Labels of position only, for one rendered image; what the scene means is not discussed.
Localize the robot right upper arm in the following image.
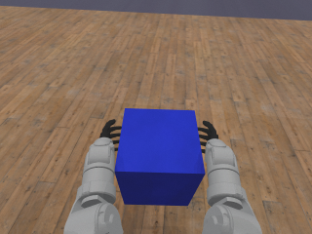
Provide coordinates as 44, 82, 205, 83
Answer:
202, 204, 262, 234

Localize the left robot forearm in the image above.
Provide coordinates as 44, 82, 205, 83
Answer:
63, 137, 116, 234

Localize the left robot hand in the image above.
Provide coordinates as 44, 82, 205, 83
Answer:
99, 119, 122, 151

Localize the robot left upper arm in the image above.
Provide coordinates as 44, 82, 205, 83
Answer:
63, 202, 124, 234

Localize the carton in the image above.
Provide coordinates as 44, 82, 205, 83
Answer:
114, 108, 206, 206

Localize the right robot forearm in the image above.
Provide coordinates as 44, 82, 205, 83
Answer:
204, 138, 256, 218

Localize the right robot hand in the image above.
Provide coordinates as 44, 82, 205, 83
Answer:
198, 120, 218, 154

